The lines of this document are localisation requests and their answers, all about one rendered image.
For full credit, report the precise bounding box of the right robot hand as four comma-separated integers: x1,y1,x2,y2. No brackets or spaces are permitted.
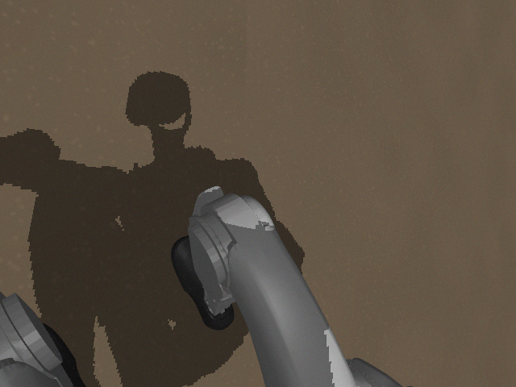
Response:
345,358,403,387

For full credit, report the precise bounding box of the right robot foot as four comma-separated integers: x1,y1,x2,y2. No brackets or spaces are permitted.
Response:
171,236,234,331

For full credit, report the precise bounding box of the left robot foot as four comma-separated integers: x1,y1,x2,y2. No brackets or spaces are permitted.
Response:
43,323,86,387

